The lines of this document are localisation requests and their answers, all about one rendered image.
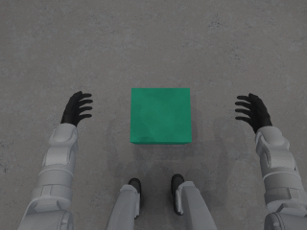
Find left robot forearm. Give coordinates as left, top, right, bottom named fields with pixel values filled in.
left=16, top=123, right=79, bottom=230

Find robot right thigh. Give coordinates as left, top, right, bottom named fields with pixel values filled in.
left=176, top=186, right=218, bottom=230

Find left robot shin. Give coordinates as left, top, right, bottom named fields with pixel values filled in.
left=116, top=184, right=137, bottom=198

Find left robot upper arm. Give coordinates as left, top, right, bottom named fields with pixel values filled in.
left=19, top=209, right=74, bottom=230

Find right robot hand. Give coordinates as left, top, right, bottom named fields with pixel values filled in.
left=235, top=93, right=272, bottom=134

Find right robot upper arm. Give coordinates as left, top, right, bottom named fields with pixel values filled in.
left=264, top=212, right=307, bottom=230

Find carton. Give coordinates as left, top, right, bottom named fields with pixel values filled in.
left=130, top=87, right=192, bottom=145

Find right robot forearm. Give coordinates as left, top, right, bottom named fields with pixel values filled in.
left=254, top=126, right=307, bottom=218

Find left robot hand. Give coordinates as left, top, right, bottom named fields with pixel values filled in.
left=60, top=91, right=93, bottom=127

